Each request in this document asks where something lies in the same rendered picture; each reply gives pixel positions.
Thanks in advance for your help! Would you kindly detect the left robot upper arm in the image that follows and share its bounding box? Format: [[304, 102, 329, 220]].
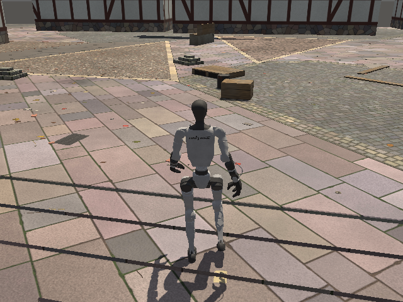
[[171, 127, 187, 160]]

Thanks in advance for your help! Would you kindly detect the robot right shin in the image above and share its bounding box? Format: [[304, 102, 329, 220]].
[[214, 200, 224, 243]]

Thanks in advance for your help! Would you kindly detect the robot left thigh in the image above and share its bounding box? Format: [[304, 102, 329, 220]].
[[180, 176, 196, 222]]

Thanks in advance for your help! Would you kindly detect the robot left forearm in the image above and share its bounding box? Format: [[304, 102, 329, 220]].
[[170, 152, 178, 168]]

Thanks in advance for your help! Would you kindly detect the right robot hand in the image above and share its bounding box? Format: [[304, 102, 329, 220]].
[[227, 180, 242, 198]]

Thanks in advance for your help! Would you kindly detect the right robot upper arm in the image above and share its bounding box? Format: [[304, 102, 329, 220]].
[[213, 126, 230, 162]]

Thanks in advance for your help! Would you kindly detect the left robot hand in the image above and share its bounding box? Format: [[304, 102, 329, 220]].
[[170, 163, 184, 173]]

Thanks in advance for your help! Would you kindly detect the robot right forearm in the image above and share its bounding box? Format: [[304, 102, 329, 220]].
[[225, 153, 240, 182]]

